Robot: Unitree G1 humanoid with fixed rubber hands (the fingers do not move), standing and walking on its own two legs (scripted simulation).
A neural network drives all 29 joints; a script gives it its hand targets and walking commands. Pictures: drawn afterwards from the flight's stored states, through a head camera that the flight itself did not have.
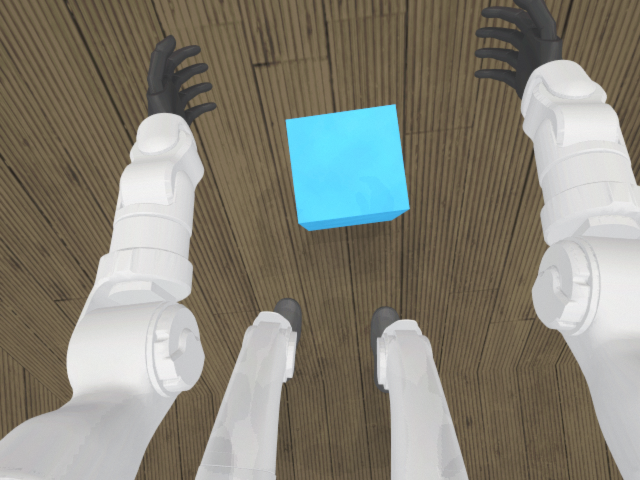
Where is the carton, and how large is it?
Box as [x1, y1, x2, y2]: [286, 104, 409, 230]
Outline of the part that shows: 394,104 286,120 298,223 308,230 382,221 392,219 409,208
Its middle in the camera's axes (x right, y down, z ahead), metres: +0.05 -0.14 +0.86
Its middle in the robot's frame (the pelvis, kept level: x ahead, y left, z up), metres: +0.51 +0.00 -0.53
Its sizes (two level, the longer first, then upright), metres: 0.210 0.200 0.250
